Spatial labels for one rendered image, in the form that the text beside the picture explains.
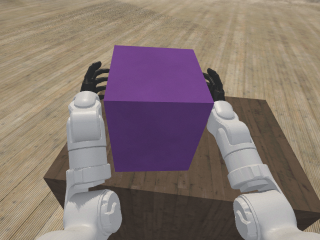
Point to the left robot upper arm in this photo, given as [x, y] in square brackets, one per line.
[90, 215]

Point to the left robot hand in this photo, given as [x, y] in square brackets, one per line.
[90, 81]

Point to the right robot forearm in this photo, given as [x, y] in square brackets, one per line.
[244, 165]

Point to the carton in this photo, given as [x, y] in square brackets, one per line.
[157, 104]

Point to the left robot forearm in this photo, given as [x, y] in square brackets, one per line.
[86, 143]

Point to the pedestal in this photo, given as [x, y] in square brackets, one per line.
[198, 203]

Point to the right robot hand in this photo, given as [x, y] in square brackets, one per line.
[215, 85]

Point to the right robot upper arm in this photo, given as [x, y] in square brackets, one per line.
[266, 215]

